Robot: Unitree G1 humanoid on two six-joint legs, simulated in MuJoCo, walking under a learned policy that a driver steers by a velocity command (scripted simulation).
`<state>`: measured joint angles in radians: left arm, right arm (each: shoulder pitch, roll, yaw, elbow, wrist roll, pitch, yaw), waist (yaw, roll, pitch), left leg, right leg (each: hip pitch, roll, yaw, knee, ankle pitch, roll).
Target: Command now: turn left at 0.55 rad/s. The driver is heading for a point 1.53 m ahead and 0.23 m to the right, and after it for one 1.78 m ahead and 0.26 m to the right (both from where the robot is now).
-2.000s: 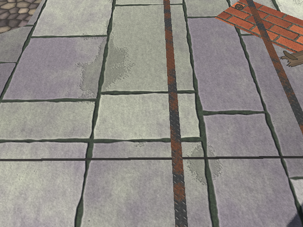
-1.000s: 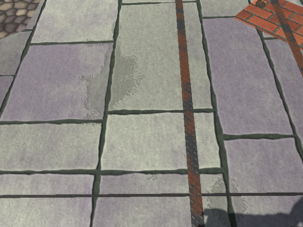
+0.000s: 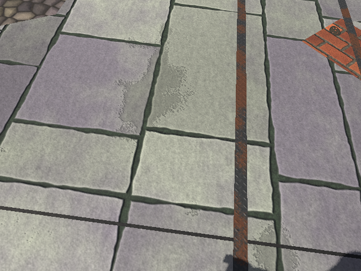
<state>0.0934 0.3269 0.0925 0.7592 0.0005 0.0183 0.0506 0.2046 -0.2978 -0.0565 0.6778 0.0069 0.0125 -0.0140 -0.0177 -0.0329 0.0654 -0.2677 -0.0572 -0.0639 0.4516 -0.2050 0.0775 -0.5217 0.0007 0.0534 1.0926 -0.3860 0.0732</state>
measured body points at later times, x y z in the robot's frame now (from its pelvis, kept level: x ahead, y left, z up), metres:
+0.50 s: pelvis +0.06 -0.02 -0.01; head +0.07 -0.02 +0.44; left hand +0.17 +0.25 -0.13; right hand +0.18 -0.30 -0.11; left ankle +0.01 +0.07 -0.74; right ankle +0.03 -0.16 -0.74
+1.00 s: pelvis +0.28 -0.15 -0.01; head +0.31 -0.17 +0.43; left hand +0.51 +0.05 -0.11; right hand +0.28 -0.45 -0.13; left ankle +0.26 +0.02 -0.65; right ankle +0.31 -0.22 -0.74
